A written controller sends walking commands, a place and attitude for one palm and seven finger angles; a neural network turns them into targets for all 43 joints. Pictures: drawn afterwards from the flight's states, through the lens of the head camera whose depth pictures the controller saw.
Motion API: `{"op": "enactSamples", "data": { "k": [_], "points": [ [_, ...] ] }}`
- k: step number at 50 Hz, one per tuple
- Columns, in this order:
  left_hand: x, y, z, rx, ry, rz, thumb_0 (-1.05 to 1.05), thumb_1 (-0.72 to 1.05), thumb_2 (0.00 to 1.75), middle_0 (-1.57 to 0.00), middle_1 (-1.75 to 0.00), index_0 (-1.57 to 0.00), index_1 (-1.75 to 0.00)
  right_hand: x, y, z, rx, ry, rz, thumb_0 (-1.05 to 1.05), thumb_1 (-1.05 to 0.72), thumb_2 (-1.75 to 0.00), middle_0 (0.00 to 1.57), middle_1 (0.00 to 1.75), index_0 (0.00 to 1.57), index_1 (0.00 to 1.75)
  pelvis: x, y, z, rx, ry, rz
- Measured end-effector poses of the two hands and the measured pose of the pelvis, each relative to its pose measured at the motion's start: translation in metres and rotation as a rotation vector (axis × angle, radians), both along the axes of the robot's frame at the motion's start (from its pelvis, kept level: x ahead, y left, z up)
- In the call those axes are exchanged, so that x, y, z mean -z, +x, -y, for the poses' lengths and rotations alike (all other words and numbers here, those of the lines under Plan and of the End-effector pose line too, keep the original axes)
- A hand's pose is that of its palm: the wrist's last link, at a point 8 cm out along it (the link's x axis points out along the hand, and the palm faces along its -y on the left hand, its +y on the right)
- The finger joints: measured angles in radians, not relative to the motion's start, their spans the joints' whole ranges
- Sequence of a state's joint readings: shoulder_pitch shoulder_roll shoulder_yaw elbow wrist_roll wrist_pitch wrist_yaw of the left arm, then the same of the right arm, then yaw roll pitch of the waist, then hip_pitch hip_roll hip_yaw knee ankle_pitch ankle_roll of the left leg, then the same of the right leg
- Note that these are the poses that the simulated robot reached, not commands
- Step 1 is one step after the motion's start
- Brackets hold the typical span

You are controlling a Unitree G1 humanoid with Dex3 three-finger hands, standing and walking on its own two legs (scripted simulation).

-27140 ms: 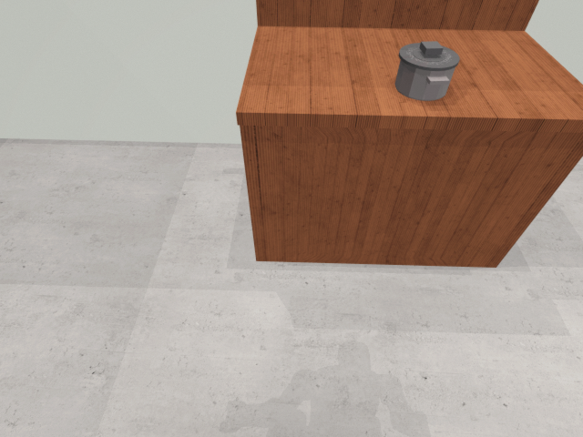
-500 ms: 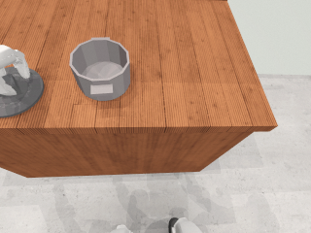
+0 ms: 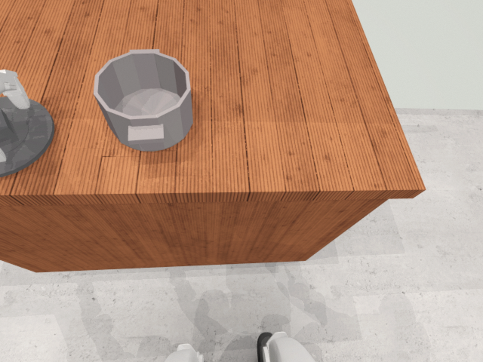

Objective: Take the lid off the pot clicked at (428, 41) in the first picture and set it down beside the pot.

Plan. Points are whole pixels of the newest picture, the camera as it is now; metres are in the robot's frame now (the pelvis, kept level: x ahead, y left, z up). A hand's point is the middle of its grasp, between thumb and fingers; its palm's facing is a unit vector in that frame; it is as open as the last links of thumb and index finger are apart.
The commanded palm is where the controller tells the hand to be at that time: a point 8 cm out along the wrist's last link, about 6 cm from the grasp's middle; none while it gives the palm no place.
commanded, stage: raise the empty hand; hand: left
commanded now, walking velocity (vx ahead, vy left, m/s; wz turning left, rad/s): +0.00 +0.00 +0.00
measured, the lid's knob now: out of the picture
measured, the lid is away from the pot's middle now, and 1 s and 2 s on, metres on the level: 0.25 0.25 0.25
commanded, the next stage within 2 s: draw the hand back to the body in 1.34 s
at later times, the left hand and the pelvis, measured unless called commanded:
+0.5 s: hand out of the picture +0.47 +0.36 +0.11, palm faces -0.46 -0.10 -0.88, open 10.9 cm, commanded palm +0.52 +0.35 +0.17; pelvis +0.01 +0.01 +0.01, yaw +0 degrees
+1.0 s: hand out of the picture +0.48 +0.37 +0.16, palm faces -0.40 -0.13 -0.91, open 10.9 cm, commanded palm +0.51 +0.36 +0.23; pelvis +0.01 +0.03 +0.02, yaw +0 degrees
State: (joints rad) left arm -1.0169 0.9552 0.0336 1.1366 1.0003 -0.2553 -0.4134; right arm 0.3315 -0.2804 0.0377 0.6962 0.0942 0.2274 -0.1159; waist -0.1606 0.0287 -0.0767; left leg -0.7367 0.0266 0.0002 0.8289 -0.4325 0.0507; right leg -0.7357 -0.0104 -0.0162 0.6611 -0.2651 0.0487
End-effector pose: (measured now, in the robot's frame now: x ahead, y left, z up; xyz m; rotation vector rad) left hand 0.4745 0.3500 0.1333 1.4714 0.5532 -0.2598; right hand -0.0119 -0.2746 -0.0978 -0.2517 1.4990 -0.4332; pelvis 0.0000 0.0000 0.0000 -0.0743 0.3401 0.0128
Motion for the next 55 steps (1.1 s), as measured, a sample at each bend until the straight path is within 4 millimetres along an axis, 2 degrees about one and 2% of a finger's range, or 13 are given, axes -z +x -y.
{"op": "enactSamples", "data": {
  "k": [6, 17, 24, 29, 37, 46, 55],
  "points": [
    [-0.002, 0.002, -0.002, -0.001, 0.002, 0.019, 0.0, 0.12, 0.4, -0.29, -1.0, -0.29, -0.99, 0.0, 0.008, -0.001, -0.009, -0.005, 0.027, 0.0, -0.91, -0.9, 0.2, 0.3, 0.2, 0.3, 0.001, 0.0, -0.001, 0.002, -0.002, 0.0],
    [-0.028, 0.0, -0.017, -0.051, 0.009, 0.033, 0.0, 0.12, 0.39, -0.28, -1.0, -0.29, -1.0, 0.0, 0.013, -0.011, -0.01, 0.019, 0.033, 0.0, -0.9, -0.9, 0.2, 0.3, 0.2, 0.3, -0.003, 0.004, -0.007, -0.004, -0.005, 0.015],
    [-0.033, 0.002, -0.013, -0.027, 0.01, 0.021, 0.0, 0.12, 0.39, -0.28, -1.0, -0.29, -1.0, -0.001, 0.014, -0.017, -0.008, 0.025, 0.034, 0.0, -0.9, -0.9, 0.2, 0.3, 0.2, 0.3, -0.005, 0.005, -0.013, -0.006, -0.007, 0.027],
    [-0.049, 0.007, -0.009, -0.005, -0.017, 0.076, 0.0, 0.12, 0.39, -0.29, -1.0, -0.29, -1.0, -0.005, 0.016, -0.02, -0.003, 0.019, 0.055, 0.0, -0.9, -0.9, 0.2, 0.3, 0.2, 0.3, -0.008, 0.008, -0.016, -0.003, -0.006, 0.039],
    [-0.062, 0.008, -0.022, -0.059, 0.024, 0.065, 0.0, 0.12, 0.39, -0.28, -1.0, -0.29, -1.0, -0.008, 0.017, -0.025, -0.006, 0.034, 0.067, 0.0, -0.91, -0.9, 0.2, 0.3, 0.2, 0.3, -0.011, 0.009, -0.021, -0.003, -0.005, 0.051],
    [-0.084, 0.006, -0.022, -0.051, -0.017, 0.101, 0.0, 0.12, 0.39, -0.28, -1.0, -0.29, -1.0, -0.012, 0.022, -0.029, -0.015, 0.042, 0.071, 0.0, -0.91, -0.9, 0.2, 0.3, 0.2, 0.3, -0.016, 0.013, -0.024, -0.009, -0.002, 0.068],
    [-0.096, 0.005, -0.027, -0.063, 0.014, 0.105, 0.0, 0.12, 0.39, -0.29, -1.0, -0.29, -1.0, -0.015, 0.031, -0.031, -0.034, 0.046, 0.095, 0.0, -0.91, -0.9, 0.2, 0.3, 0.2, 0.3, -0.019, 0.014, -0.027, -0.014, -0.002, 0.082]
  ]
}}
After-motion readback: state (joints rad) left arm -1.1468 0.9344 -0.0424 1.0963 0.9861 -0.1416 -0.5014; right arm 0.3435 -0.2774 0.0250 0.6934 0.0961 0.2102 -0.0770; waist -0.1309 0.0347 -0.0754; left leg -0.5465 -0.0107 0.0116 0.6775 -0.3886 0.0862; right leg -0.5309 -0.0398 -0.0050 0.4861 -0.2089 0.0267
